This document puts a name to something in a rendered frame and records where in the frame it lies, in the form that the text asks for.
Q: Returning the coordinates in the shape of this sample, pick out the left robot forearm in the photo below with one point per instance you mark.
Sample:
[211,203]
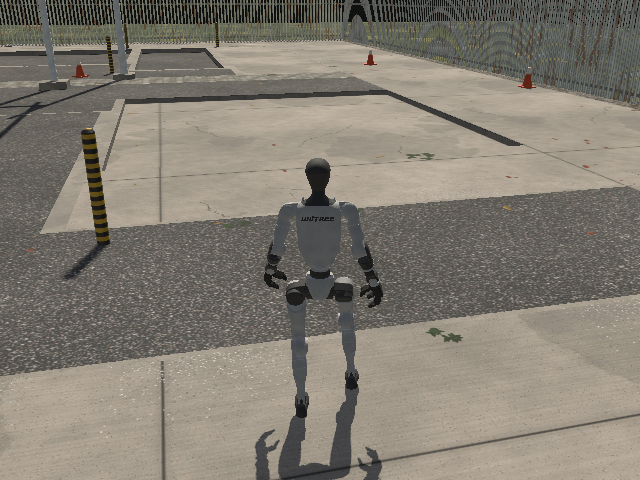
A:
[272,261]

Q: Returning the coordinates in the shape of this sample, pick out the right robot hand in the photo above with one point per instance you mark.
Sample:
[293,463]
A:
[376,291]

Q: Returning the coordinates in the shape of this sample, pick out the right robot forearm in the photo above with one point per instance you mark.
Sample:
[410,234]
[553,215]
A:
[368,268]

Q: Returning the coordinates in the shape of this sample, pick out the robot left shin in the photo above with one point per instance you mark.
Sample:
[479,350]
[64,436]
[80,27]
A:
[299,366]

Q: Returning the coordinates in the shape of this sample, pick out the right robot upper arm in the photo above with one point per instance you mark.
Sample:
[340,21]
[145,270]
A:
[354,224]

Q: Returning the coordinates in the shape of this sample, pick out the left robot thigh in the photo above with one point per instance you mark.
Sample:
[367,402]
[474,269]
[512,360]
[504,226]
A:
[296,304]

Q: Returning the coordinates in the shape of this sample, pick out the left robot upper arm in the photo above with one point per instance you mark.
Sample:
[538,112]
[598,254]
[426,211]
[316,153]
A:
[287,211]

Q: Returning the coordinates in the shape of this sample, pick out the left robot hand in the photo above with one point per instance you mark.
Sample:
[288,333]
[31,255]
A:
[278,274]

